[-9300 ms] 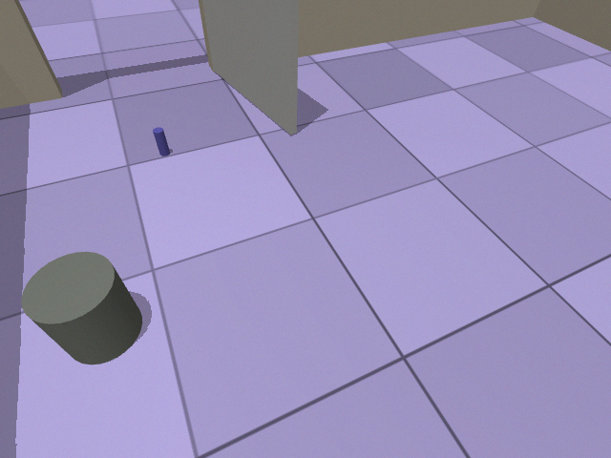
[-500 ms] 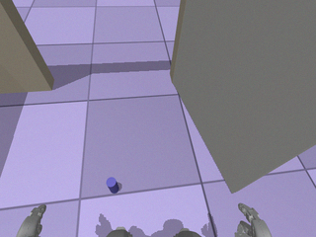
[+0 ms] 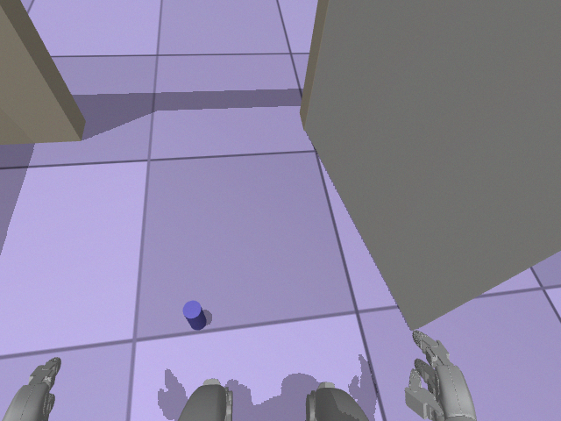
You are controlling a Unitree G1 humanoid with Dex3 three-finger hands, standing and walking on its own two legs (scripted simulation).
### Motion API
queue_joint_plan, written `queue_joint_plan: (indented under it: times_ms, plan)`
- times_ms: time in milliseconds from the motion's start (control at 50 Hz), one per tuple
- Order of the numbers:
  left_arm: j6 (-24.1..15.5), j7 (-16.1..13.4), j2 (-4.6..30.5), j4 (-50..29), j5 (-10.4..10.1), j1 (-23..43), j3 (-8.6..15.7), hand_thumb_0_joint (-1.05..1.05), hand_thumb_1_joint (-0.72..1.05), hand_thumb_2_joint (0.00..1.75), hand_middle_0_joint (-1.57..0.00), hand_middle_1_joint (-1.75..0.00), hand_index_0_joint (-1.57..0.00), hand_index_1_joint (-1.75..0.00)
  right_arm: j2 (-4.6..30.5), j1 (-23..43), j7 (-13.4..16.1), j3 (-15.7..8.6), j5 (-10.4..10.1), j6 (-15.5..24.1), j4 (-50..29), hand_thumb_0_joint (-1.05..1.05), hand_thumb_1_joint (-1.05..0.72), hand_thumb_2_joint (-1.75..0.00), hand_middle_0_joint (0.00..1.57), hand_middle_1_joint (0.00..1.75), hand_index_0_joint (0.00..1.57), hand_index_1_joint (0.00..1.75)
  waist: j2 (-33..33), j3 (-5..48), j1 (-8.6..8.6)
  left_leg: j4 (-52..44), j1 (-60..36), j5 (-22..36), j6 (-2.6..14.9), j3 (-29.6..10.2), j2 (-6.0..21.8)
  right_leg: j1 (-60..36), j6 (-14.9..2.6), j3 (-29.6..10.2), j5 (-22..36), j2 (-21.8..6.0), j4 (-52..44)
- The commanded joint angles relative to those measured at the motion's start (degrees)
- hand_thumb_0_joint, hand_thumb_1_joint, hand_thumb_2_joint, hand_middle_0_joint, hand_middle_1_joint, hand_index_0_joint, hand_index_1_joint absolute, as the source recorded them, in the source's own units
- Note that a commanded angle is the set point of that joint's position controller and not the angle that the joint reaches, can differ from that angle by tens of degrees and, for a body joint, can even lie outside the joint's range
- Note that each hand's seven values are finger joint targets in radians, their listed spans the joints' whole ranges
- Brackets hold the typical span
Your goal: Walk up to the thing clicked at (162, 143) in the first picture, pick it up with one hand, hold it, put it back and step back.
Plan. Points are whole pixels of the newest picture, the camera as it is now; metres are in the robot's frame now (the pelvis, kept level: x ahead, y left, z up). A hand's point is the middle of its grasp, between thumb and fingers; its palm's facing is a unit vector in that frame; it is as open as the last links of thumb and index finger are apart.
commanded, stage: go down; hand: left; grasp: from the side
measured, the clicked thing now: (195, 316) +0.42 +0.21 -0.62
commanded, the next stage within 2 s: approach in 1.90 s
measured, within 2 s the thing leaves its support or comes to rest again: neither
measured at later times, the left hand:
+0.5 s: hand (84, 342) +0.27 +0.33 -0.21, palm faces +0.13 -0.97 -0.22, open 17.1 cm
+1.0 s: hand (80, 326) +0.31 +0.37 -0.26, palm faces +0.14 -0.98 -0.14, open 17.1 cm
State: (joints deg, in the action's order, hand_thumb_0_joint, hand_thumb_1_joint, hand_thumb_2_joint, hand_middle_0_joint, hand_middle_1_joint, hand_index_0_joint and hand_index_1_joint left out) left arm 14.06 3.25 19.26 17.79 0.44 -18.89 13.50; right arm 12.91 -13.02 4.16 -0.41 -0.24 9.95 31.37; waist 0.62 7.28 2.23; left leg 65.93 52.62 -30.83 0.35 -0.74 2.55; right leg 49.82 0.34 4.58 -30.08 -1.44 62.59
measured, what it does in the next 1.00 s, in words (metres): lowers itself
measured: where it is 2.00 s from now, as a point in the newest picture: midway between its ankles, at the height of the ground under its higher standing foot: outside the picture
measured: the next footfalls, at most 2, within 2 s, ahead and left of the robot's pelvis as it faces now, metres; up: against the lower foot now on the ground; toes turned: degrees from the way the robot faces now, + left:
none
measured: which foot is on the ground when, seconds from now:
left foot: down 0.00-1.00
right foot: down 0.00-1.00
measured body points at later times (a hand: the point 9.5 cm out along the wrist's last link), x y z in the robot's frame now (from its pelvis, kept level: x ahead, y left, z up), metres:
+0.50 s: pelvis -0.05 -0.01 -0.14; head +0.12 +0.02 +0.27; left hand +0.25 +0.38 -0.19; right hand +0.11 -0.28 -0.25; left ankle +0.01 +0.11 -0.65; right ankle +0.00 -0.13 -0.65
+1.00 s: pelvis -0.08 +0.00 -0.24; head +0.13 +0.04 +0.16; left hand +0.29 +0.42 -0.25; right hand +0.06 -0.29 -0.34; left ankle +0.01 +0.11 -0.65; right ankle +0.00 -0.13 -0.65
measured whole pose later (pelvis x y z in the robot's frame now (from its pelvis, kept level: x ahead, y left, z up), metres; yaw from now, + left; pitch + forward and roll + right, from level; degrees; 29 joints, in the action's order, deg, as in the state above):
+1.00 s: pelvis -0.08 +0.00 -0.24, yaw -4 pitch +34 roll -6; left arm -22.4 35.1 44.2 59.0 -9.1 26.6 43.0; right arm 19.1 -6.5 2.1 3.3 1.8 10.3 38.8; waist -1.2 8.5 4.2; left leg 116.9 112.1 -39.0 0.8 -4.0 3.3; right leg 108.7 -0.7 5.4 -38.4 -1.8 113.2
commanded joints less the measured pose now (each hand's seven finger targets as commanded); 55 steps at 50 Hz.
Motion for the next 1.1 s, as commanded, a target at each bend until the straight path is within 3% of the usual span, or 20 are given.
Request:
queue_joint_plan:
  times_ms: [0,20,120,180,200,240,320,360,400,420,440,540,620,660,680,700,740,840,960,1080]
  plan:
    - [-3.92,-0.08,11.48,-6.65,-0.63,0.07,6.52,0.0,-0.53,0.06,-0.08,-0.08,-0.07,-0.08,9.05,0.37,0.81,-3.7,-0.08,3.43,-7.46,0.0,-0.91,-0.9,0.2,0.3,0.2,0.3,3.48,11.6,0.1,-6.42,-6.87,16.59,0.4,-0.97,-1.48,-4.4,-1.51,-1.62,14.49,1.75,-4.76]
    - [-5.11,0.06,13.63,-6.69,-0.89,3.53,8.51,0.0,-0.52,0.06,-0.08,-0.07,-0.07,-0.08,9.17,0.52,0.92,-3.67,-0.06,3.65,-7.33,0.0,-0.92,-0.9,0.2,0.3,0.2,0.3,3.32,12.07,0.13,-5.07,-5.35,15.97,0.55,-0.81,-1.5,-3.33,-1.45,-1.93,14.21,1.55,-4.07]
    - [-14.39,4.52,16.87,2.55,-3.39,15.84,12.33,0.0,-0.51,0.03,-0.07,-0.03,-0.06,-0.04,10.42,0.64,0.33,-3.85,0.18,5.29,-4.6,0.0,-0.95,-0.91,0.2,0.3,0.2,0.3,4.53,12.76,0.67,2.77,3.79,11.65,0.55,-1.42,-1.36,8.85,-1.74,-2.37,9.4,1.38,5.88]
    - [-21.66,9.42,20.48,8.11,-5.48,20.2,15.36,0.0,-0.45,0.08,-0.06,-0.09,-0.06,-0.09,11.84,1.23,-0.02,-4.11,0.25,6.47,-4.22,0.0,-0.97,-0.91,0.2,0.3,0.2,0.3,4.52,16.87,0.21,8.26,9.48,7.93,0.78,-1.51,-1.71,14.63,-1.9,-2.88,6.4,1.21,11.47]
    - [-23.7,11.17,20.78,9.12,-5.95,22.07,14.95,0.0,-0.45,0.1,-0.06,-0.1,-0.05,-0.1,12.35,0.94,-0.11,-4.21,0.22,6.49,-3.76,0.0,-0.97,-0.92,0.2,0.3,0.2,0.3,4.53,18.83,0.25,9.34,10.72,6.35,0.81,-1.78,-1.7,16.31,-1.94,-3.43,4.91,0.95,12.53]
    - [-26.82,14.1,24.19,7.48,-6.55,25.85,16.45,0.0,-0.48,0.08,-0.06,-0.1,-0.05,-0.1,13.28,0.38,-0.07,-4.57,0.44,6.34,-3.09,0.0,-0.94,-0.91,0.2,0.3,0.2,0.3,8.72,24.36,-0.77,10.73,9.36,5.54,0.21,-2.6,-1.23,18.68,-2.07,-4.38,3.69,0.64,14.85]
    - [-29.19,17.41,27.48,16.81,-7.73,29.69,19.84,0.0,-0.51,0.08,-0.06,-0.09,-0.05,-0.09,14.56,-0.05,-0.22,-3.97,0.3,4.97,-1.59,0.0,-0.9,-0.9,0.2,0.3,0.2,0.3,7.27,27.39,-1.82,14.47,12.32,5.98,0.08,-3.47,-1.03,23.51,-2.13,-3.84,2.83,0.89,18.37]
    - [-30.35,17.88,31.24,18.83,-8.28,29.82,24.22,0.0,-0.51,0.09,-0.06,-0.09,-0.05,-0.1,15.08,0.17,-0.43,-3.74,0.11,4.39,-1.45,0.0,-0.9,-0.9,0.2,0.3,0.2,0.3,6.86,30.44,-3.81,16.45,14.25,7.59,0.33,-3.5,-1.29,23.7,-2.35,-3.53,3.82,0.87,20.34]
    - [-30.83,18.76,33.08,23.33,-8.03,28.8,25.76,0.0,-0.5,0.1,-0.06,-0.11,-0.05,-0.11,15.57,0.78,-0.65,-3.75,0.16,3.59,-1.05,0.0,-0.9,-0.9,0.2,0.3,0.2,0.3,5.94,29.76,-4.51,17.85,16.34,7.63,0.58,-3.26,-1.37,24.74,-2.44,-3.49,3.46,0.97,21.21]
    - [-31.61,19.73,32.24,21.18,-8.31,33.37,24.57,0.0,-0.49,0.11,-0.06,-0.11,-0.05,-0.11,15.24,0.36,-0.78,-3.35,0.17,3.29,-0.2,0.0,-0.9,-0.9,0.2,0.3,0.2,0.3,5.96,30.62,-3.54,19.12,17.53,9.72,0.61,-3.61,-1.4,25.29,-2.56,-2.9,5.37,1.01,23.07]
    - [-31.6,20.04,34.62,26.52,-8.41,29.0,27.7,0.0,-0.46,0.12,-0.06,-0.11,-0.05,-0.12,16.11,0.48,-0.81,-3.71,0.23,3.03,-0.53,0.0,-0.91,-0.9,0.2,0.3,0.2,0.3,4.16,31.7,-4.4,20.23,18.19,11.22,0.93,-2.98,-1.51,24.17,-2.47,-3.14,6.57,1.08,23.14]
    - [-36.93,24.23,35.82,24.96,-10.16,41.41,28.22,0.0,-0.44,0.11,-0.05,-0.11,-0.04,-0.11,15.85,1.22,-1.29,-3.14,0.86,2.99,0.86,0.0,-0.91,-0.9,0.2,0.3,0.2,0.3,3.86,32.79,-1.58,27.07,25.33,9.53,1.68,-2.19,-1.26,29.36,-2.26,-3.59,5.93,1.3,27.64]
    - [-40.23,27.23,37.67,27.7,-10.56,49.98,27.43,0.0,-0.44,0.07,-0.05,-0.09,-0.05,-0.09,16.38,0.64,-1.19,-2.64,1.32,3.52,2.6,0.0,-0.91,-0.9,0.2,0.3,0.2,0.3,6.21,31.22,0.36,28.9,28.12,1.69,1.21,-3.2,-0.78,36.84,-2.51,-3.09,-0.61,1.46,30.36]
    - [-40.86,28.47,40.57,26.95,-10.69,52.57,28.41,0.0,-0.44,0.07,-0.05,-0.08,-0.05,-0.08,16.69,-0.66,-0.9,-2.41,1.44,3.32,3.69,0.0,-0.91,-0.9,0.2,0.3,0.2,0.3,8.65,33.54,-0.17,29.4,28.12,-0.56,0.98,-3.21,-0.69,37.33,-2.57,-3.63,-2.55,1.4,30.64]
    - [-41.06,28.82,43.43,26.19,-10.75,53.1,30.63,0.0,-0.44,0.07,-0.05,-0.08,-0.05,-0.07,17.57,-0.14,-0.73,-2.41,1.57,3.18,2.78,0.0,-0.9,-0.9,0.2,0.3,0.2,0.3,8.83,35.66,-0.95,29.93,27.54,0.32,0.88,-3.18,-0.67,36.46,-2.5,-3.67,-1.77,1.27,31.21]
    - [-40.86,29.18,43.57,26.75,-10.5,52.56,30.32,0.0,-0.47,0.06,-0.05,-0.07,-0.05,-0.07,17.69,-0.8,-0.75,-2.23,1.64,3.07,3.42,0.0,-0.91,-0.9,0.2,0.3,0.2,0.3,10.11,37.91,-1.43,30.04,25.81,1.44,0.74,-3.12,-0.69,36.74,-2.68,-3.29,-1.2,1.37,31.83]
    - [-40.01,29.96,44.08,31.67,-10.33,48.97,31.92,0.0,-0.46,0.06,-0.05,-0.07,-0.05,-0.07,18.35,-0.41,-0.76,-1.59,1.72,2.67,3.48,0.0,-0.91,-0.9,0.2,0.3,0.2,0.3,10.73,35.37,-1.85,29.91,25.23,2.84,0.53,-4.08,-0.52,40.32,-2.92,-1.61,0.11,1.49,34.31]
    - [-39.63,30.72,48.32,29.99,-11.39,50.58,35.03,0.0,-0.5,0.05,-0.06,-0.07,-0.05,-0.07,18.33,-0.32,-0.78,-0.64,1.59,1.88,3.9,0.0,-0.92,-0.91,0.2,0.3,0.2,0.3,10.57,36.62,-3.22,33.05,29.54,4.72,0.77,-3.73,-0.6,40.29,-3.02,-0.96,1.32,1.56,37.77]
    - [-40.25,32.29,46.19,32.43,-11.93,54.58,33.71,0.0,-0.48,0.06,-0.05,-0.07,-0.05,-0.07,19.01,0.3,-1.03,-0.86,1.93,2.05,4.14,0.0,-0.92,-0.91,0.2,0.3,0.2,0.3,9.11,32.3,-0.13,36.28,34.96,1.78,1.09,-4.01,-0.33,44.75,-2.97,-0.31,-0.04,1.6,40.47]
    - [-41.67,33.91,49.21,30.57,-11.65,61.8,33.11,0.0,-0.51,0.06,-0.05,-0.06,-0.04,-0.07,19.8,0.0,-1.07,-0.59,2.37,2.35,4.61,0.0,-0.92,-0.91,0.2,0.3,0.2,0.3,12.23,33.28,0.6,37.86,34.91,-1.58,0.77,-4.42,-0.06,48.52,-3.04,0.03,-2.01,1.5,42.86]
